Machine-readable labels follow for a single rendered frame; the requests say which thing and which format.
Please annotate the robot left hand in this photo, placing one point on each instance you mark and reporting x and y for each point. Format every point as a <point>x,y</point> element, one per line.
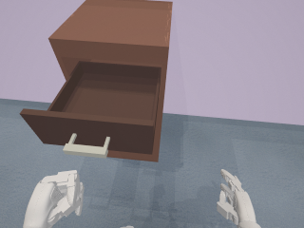
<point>63,190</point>

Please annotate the drawer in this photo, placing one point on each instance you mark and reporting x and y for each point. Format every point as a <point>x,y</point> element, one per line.
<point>100,100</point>

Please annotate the cabinet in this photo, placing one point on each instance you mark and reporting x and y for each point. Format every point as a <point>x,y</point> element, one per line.
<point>123,32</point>

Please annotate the robot right hand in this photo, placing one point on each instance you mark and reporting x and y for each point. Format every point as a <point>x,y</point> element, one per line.
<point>239,207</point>

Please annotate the handle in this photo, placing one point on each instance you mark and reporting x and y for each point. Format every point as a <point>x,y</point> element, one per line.
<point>86,150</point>

